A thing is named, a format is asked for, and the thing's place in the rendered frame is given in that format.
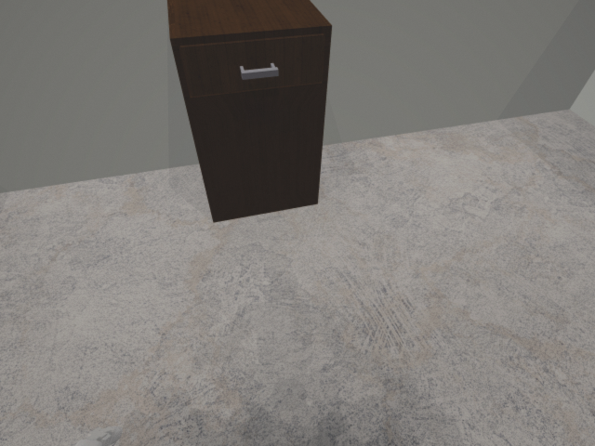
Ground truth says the left robot hand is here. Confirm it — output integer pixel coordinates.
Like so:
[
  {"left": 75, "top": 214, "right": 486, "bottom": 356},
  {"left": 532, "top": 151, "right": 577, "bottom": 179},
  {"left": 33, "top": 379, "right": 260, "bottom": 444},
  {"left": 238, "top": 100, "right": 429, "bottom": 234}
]
[{"left": 74, "top": 426, "right": 123, "bottom": 446}]

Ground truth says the cabinet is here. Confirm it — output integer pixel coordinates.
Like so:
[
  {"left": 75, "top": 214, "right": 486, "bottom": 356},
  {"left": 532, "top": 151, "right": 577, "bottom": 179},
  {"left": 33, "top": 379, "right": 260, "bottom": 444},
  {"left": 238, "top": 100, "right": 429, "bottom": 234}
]
[{"left": 167, "top": 0, "right": 332, "bottom": 223}]

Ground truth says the drawer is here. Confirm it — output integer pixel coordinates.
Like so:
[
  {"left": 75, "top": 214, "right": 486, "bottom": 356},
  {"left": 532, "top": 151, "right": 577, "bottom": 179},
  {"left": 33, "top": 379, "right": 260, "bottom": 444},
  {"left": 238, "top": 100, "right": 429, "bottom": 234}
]
[{"left": 180, "top": 33, "right": 324, "bottom": 96}]

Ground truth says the handle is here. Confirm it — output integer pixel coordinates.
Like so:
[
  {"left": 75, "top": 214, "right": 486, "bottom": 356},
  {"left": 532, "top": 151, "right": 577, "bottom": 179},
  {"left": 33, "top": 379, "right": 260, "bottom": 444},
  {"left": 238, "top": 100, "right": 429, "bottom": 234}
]
[{"left": 240, "top": 63, "right": 279, "bottom": 80}]

